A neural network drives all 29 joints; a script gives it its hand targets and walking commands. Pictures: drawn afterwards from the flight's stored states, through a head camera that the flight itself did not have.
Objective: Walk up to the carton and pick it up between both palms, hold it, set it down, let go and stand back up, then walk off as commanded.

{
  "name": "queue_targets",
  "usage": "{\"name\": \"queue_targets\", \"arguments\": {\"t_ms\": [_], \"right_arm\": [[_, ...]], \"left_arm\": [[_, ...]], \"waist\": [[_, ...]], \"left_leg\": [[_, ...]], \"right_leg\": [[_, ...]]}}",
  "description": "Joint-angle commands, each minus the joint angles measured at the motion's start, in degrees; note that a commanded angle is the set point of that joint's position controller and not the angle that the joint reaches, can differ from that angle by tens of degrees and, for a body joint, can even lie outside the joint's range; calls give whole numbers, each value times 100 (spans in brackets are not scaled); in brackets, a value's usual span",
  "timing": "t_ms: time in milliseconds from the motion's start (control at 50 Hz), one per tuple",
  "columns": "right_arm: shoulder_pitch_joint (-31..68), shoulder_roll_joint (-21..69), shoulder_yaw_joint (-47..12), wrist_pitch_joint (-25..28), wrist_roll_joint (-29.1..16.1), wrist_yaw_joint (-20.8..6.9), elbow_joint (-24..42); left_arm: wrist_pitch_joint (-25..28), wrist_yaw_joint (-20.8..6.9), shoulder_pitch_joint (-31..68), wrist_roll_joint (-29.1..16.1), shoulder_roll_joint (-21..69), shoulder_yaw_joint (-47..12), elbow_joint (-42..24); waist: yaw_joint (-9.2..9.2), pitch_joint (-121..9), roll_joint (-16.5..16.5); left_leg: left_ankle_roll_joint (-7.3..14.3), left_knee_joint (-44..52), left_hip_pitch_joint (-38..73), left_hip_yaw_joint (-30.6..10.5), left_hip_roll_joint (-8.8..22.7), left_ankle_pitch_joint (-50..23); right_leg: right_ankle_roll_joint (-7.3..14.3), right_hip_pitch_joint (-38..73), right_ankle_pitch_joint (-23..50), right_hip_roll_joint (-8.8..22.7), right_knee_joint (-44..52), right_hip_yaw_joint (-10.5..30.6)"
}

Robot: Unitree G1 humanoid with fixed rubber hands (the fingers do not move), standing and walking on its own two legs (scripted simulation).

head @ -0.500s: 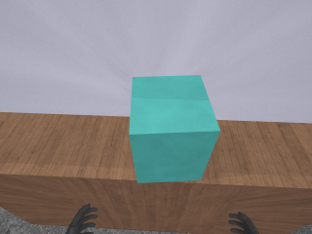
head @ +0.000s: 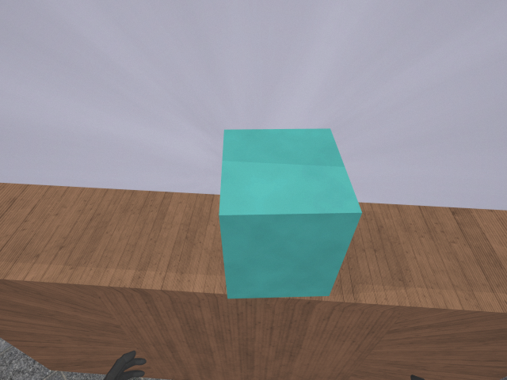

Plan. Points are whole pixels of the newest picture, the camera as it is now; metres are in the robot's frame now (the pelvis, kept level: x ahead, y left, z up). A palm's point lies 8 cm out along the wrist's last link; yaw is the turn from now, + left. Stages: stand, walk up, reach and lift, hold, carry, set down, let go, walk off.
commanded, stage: stand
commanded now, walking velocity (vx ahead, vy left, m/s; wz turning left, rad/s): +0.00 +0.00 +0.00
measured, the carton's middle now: (278, 215) +0.43 -0.02 +0.03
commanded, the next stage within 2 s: walk off in 1.24 s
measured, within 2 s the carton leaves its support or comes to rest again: neither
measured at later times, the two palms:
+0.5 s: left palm out of the picture +0.05 +0.30 -0.11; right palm out of the picture +0.09 -0.29 -0.10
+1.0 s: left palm out of the picture +0.03 +0.30 -0.11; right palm out of the picture +0.06 -0.30 -0.11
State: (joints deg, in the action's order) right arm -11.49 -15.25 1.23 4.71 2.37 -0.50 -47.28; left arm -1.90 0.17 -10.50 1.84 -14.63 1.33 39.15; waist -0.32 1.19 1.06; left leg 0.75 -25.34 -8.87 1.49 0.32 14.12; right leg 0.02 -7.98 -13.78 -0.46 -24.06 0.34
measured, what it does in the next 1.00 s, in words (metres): stands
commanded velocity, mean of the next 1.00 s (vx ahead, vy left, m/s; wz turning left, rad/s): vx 0.00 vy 0.00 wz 0.00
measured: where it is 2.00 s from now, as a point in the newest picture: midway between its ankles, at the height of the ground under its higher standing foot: outside the picture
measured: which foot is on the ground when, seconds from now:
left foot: down 0.00-1.00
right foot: down 0.00-1.00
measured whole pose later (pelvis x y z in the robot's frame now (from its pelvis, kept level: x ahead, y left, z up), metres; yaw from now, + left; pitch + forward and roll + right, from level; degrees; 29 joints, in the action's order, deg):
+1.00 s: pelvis -0.01 +0.00 +0.01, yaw +2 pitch -3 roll +0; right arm -9.9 -21.7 -0.6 1.2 0.6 -0.2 -61.3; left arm 1.3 -0.5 -10.0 0.9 -20.2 0.5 62.7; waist -0.3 1.5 -0.3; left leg 1.0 -20.0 -7.8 -0.3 -0.8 9.7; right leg -0.2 -6.2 -10.1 0.5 -18.7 -1.5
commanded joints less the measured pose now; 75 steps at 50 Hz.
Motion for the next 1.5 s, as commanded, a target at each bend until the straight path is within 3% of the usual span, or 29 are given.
{"name": "queue_targets", "arguments": {"t_ms": [0,80,120,200,300,360,380,420,520,560,680,800,1060,1120,1240,1280,1300,1340,1400,1420,1440,1480], "right_arm": [[261,-1194,287,-16,-62,105,524],[232,-1390,297,-49,-73,86,334],[246,-1387,253,-75,-92,72,205],[142,-1565,222,-136,-113,60,-58],[230,-1720,173,-186,-133,82,-313],[239,-1730,131,-195,-156,88,-421],[258,-1721,121,-198,-140,90,-459],[265,-1718,107,-186,-161,99,-521],[346,-1739,80,-188,-157,111,-647],[377,-1742,92,-195,-164,108,-684],[419,-1753,86,-216,-158,96,-841],[386,-1751,74,-227,-168,104,-943],[446,-1750,27,-234,-211,99,-1111],[470,-1754,17,-235,-210,115,-1112],[430,-1724,-5,-243,-199,116,-1190],[498,-1767,-5,-244,-208,114,-1193],[496,-1779,22,-248,-196,119,-1175],[553,-1757,1,-240,-189,128,-1183],[531,-1730,13,-246,-218,120,-1207],[506,-1873,336,-392,-277,82,-906],[427,-1893,346,-429,-269,108,-845],[341,-1937,406,-494,-265,108,-744]], "left_arm": [[376,-46,267,39,-1077,374,-103],[447,-73,264,26,-1217,363,291],[468,-74,261,18,-1303,355,478],[468,-53,206,10,-1498,300,868],[436,-31,105,-22,-1645,252,1260],[426,-15,134,-39,-1721,239,1419],[427,-12,157,-34,-1687,230,1433],[440,-13,161,-50,-1680,194,1542],[453,-16,178,-63,-1678,174,1689],[429,-14,214,-57,-1654,161,1739],[437,-8,221,-71,-1683,174,1831],[441,-18,217,-94,-1673,135,1933],[436,1,257,-131,-1739,113,2086],[424,12,372,-112,-1721,112,2089],[403,4,412,-127,-1730,112,2121],[423,0,372,-132,-1800,107,2174],[420,8,361,-123,-1721,93,2154],[439,5,403,-133,-1711,93,2179],[424,16,412,-134,-1754,87,2175],[284,55,407,-218,-1907,362,1744],[249,73,375,-242,-1890,377,1638],[204,85,258,-242,-1845,419,1509]], "waist": [[-70,-176,-98],[-42,-335,-261],[-31,-453,-88],[40,-411,-52],[-8,-171,-202],[-8,-155,-120],[-1,-148,-251],[9,-176,-130],[4,-94,-212],[-23,-36,-67],[-17,7,-230],[-22,-21,-83],[-13,-146,-187],[38,-190,-11],[7,-84,-247],[11,-132,-72],[8,-182,-208],[-13,-201,-67],[17,-207,-110],[166,478,-308],[158,310,-491],[164,-21,-349]], "left_leg": [[222,423,-354,-678,632,-596],[286,351,-128,-754,642,-800],[283,353,-42,-776,633,-908],[276,347,88,-767,613,-1172],[270,532,9,-854,644,-994],[272,586,29,-866,659,-999],[242,615,51,-839,636,-1013],[254,676,32,-902,667,-1018],[244,786,50,-886,655,-914],[227,783,-22,-913,641,-895],[219,906,-55,-932,633,-508],[215,929,-79,-936,627,-433],[188,880,43,-921,648,-902],[182,845,108,-923,649,-1011],[160,943,3,-908,645,-941],[166,950,76,-951,662,-1005],[171,906,158,-898,668,-1055],[170,880,153,-942,690,-1184],[166,868,166,-907,683,-1245],[268,195,-279,-884,627,-2598],[327,155,-313,-831,611,-2837],[488,-35,-229,-852,638,-3098]], "right_leg": [[160,-141,337,590,383,524],[226,-176,539,607,438,581],[206,-54,705,620,436,531],[227,-25,968,644,512,530],[215,-46,643,631,622,525],[200,23,606,640,666,522],[186,4,623,646,684,520],[187,87,660,653,683,468],[188,60,566,682,775,499],[181,71,478,668,822,476],[186,48,330,676,878,494],[199,91,288,705,904,502],[238,207,625,774,921,512],[207,203,685,754,910,471],[222,211,607,774,941,497],[214,226,691,763,940,468],[204,224,693,767,960,456],[203,261,745,783,952,456],[207,262,818,784,976,451],[356,-358,2453,724,264,538],[372,-302,2645,697,12,444],[408,-161,2712,592,-363,365]]}}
